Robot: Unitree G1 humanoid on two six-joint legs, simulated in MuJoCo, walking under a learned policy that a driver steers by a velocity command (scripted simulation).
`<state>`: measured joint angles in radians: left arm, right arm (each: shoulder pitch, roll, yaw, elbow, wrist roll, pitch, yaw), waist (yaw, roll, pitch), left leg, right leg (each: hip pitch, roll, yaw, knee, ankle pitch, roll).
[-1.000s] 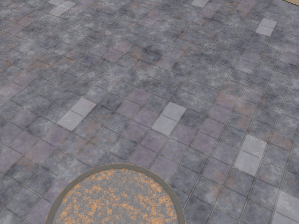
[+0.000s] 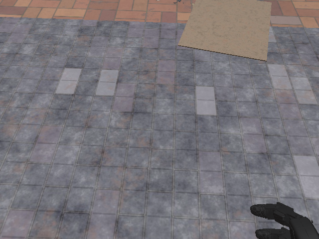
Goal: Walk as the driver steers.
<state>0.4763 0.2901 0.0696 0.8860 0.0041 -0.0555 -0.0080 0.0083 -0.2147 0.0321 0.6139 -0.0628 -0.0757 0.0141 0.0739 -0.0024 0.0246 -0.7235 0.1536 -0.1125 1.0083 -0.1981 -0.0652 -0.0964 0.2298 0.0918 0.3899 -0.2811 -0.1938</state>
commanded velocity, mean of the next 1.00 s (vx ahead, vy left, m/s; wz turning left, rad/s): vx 0.56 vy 0.00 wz -0.59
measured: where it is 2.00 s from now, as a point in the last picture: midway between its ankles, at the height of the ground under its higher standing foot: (242, 119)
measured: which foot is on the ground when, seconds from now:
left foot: up 0.00-0.16, down 0.18-0.60, up 0.62-0.98, down 1.00-1.00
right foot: down 0.00-0.16, up 0.18-0.58, down 0.60-1.00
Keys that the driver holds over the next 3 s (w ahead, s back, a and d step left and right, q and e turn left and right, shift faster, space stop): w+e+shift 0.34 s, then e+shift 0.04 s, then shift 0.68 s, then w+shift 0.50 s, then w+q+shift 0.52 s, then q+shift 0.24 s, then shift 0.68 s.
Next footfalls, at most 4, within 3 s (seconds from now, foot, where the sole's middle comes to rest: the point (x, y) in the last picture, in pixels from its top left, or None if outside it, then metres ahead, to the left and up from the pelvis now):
0.18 left None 0.39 0.18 -0.77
0.60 right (212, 205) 0.65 -0.16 -0.77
1.00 left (168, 173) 0.79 0.04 -0.77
1.68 left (214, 126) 1.09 -0.19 -0.77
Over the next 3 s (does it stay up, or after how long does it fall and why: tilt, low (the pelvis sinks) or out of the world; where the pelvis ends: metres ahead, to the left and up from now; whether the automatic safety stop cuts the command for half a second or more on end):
stays up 1.59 -0.42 0.00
